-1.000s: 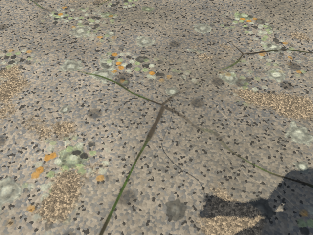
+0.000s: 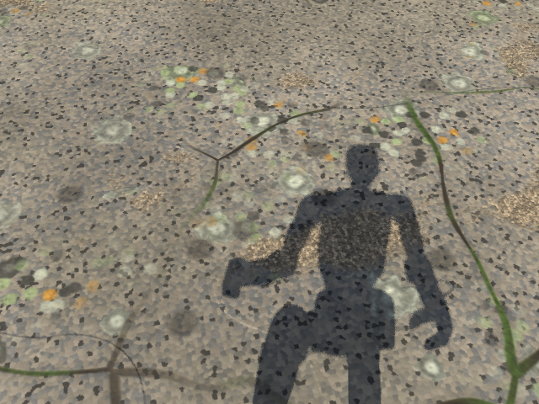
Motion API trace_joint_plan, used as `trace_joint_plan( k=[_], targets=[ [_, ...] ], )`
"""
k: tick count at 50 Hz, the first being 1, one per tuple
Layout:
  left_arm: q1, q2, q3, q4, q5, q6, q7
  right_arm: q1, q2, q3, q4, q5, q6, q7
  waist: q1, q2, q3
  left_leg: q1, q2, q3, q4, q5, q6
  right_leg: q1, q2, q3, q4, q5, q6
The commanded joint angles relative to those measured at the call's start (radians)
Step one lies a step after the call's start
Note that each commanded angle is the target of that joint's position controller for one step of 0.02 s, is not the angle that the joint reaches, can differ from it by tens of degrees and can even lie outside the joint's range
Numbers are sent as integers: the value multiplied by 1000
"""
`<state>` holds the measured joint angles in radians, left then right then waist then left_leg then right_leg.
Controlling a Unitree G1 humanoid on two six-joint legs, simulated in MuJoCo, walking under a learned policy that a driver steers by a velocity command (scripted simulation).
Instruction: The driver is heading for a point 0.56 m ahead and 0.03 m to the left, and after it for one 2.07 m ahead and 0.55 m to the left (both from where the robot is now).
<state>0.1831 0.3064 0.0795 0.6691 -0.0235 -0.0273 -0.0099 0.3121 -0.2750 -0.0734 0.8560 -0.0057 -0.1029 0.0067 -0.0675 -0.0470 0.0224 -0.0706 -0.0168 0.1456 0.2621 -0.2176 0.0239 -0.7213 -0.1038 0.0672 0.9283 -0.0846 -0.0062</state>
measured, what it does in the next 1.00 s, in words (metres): walks ahead: right foot, then left foot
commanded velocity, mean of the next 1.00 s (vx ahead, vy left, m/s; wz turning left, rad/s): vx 0.40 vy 0.00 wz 0.12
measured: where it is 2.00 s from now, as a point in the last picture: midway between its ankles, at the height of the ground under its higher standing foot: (283, 371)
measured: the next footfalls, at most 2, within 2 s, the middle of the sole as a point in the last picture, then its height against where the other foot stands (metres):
right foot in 0.20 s outside the picture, level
left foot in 0.74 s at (239, 359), level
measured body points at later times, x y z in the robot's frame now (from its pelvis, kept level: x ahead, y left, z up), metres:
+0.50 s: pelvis +0.27 -0.08 +0.00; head +0.29 -0.09 +0.45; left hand +0.37 +0.19 -0.11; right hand +0.38 -0.36 -0.12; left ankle +0.41 +0.10 -0.66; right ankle +0.23 -0.15 -0.75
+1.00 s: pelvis +0.50 -0.03 -0.01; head +0.55 +0.00 +0.44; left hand +0.61 +0.28 -0.12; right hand +0.70 -0.28 -0.10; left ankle +0.55 +0.05 -0.75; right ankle +0.57 -0.20 -0.67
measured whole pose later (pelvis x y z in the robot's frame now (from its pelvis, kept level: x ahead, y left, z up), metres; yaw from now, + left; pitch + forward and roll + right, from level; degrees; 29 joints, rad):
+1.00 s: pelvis +0.50 -0.03 -0.01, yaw +12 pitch +4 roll -1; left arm 0.11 0.31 0.05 0.69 0.01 -0.03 0.04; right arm 0.18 -0.31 -0.07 0.67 0.00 -0.01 0.01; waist -0.02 -0.02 0.07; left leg -0.40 -0.11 -0.07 0.45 -0.10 0.09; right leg -0.64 -0.04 0.10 1.06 -0.39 0.08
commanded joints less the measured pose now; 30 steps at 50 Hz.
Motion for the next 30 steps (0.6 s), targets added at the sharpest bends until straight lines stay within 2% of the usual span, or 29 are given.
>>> trace_joint_plan(
  k=[1,4,6,7,8,9,10,11,12,13,14,15,16,17,19,21,23,26,30],
  targets=[
    [-77,7,-7,-86,2,-17,-21,-64,-161,-32,-69,6,-8,-8,3,105,19,1,256,-69,-106,303,138,26,-2,-38,-147,134,-7],
    [-162,1,-12,-127,-2,-17,-38,-12,-186,-38,-47,20,8,-8,-25,101,51,70,287,-44,-91,307,129,31,14,-74,-242,90,-27],
    [-182,8,-10,-150,-1,-18,-44,11,-201,-42,-30,33,21,-5,-14,108,61,122,312,-38,-56,398,124,54,39,-94,-288,-8,-56],
    [-169,21,-4,-154,2,-19,-45,9,-214,-44,-27,37,26,-6,6,121,47,140,317,-26,-11,536,118,101,64,-114,-307,-63,-76],
    [-127,43,7,-148,8,-18,-44,5,-230,-48,-24,41,31,-8,41,142,10,152,316,-10,68,714,110,187,99,-139,-324,-107,-97],
    [-8,79,29,-118,11,-17,-40,-6,-235,-45,-21,43,37,-11,119,139,-60,133,293,23,219,842,90,360,141,-162,-385,-72,-125],
    [152,135,59,-70,10,-14,-27,3,-206,-32,-21,36,37,-15,195,116,-151,2,254,53,423,793,57,633,153,-141,-410,5,-154],
    [289,235,83,-46,16,-6,-6,24,-123,-1,-60,1,25,-12,218,-60,-278,-338,176,69,784,321,4,990,-84,206,-391,34,-245],
    [261,268,74,-58,10,-15,-9,86,-71,24,-70,9,-3,0,143,-206,-426,-589,14,-99,1068,-366,-28,1140,-290,699,-558,-49,-400],
    [247,179,48,-58,16,-25,-19,-3,-167,-3,-77,47,-21,12,190,-76,-377,-680,69,-221,1124,-329,-18,1090,-267,612,-590,-65,-354],
    [203,145,36,-51,17,-31,-21,-76,-164,0,-103,62,-27,15,175,-65,-235,-708,105,-199,1091,-264,-3,952,-221,438,-590,-3,-313],
    [133,115,25,-47,15,-36,-23,-89,-146,3,-95,47,-24,9,129,9,-154,-676,150,-195,1007,-187,-1,805,-177,318,-607,67,-274],
    [84,76,14,-51,21,-43,-23,-82,-150,-4,-83,31,-13,5,98,-3,-114,-621,176,-201,947,-140,-5,701,-147,240,-637,124,-256],
    [56,64,10,-51,27,-49,-23,-44,-140,-4,-68,32,4,8,68,-19,-97,-563,189,-208,928,-98,-10,629,-131,195,-677,127,-250],
    [47,73,14,-31,30,-70,-21,-5,-105,-1,-51,32,31,6,42,-15,-80,-532,187,-208,898,-41,-26,561,-130,131,-742,148,-259],
    [57,82,19,-6,38,-83,-14,-46,-93,0,-62,31,46,-1,47,-3,-33,-587,180,-232,836,41,-43,544,-127,60,-783,156,-250],
    [78,79,19,18,43,-86,-4,-92,-86,-1,-75,30,46,-2,64,0,-5,-641,162,-259,743,147,-50,573,-117,-6,-795,162,-227],
    [77,88,19,35,39,-86,5,-152,-69,3,-92,28,36,12,86,-4,17,-628,132,-236,562,311,-41,602,-98,-100,-808,155,-187],
    [132,106,26,79,28,-75,14,-264,-42,18,-144,26,32,35,139,11,66,-656,116,-180,413,339,-14,707,-135,-158,-798,180,-169]
  ],
)
Keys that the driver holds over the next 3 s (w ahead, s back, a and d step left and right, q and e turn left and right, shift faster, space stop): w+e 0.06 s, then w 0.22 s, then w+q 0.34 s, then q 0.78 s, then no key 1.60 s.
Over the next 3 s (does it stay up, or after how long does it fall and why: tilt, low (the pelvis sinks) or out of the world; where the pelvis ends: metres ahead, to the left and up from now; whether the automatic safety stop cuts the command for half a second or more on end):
stays up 0.56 -0.06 -0.01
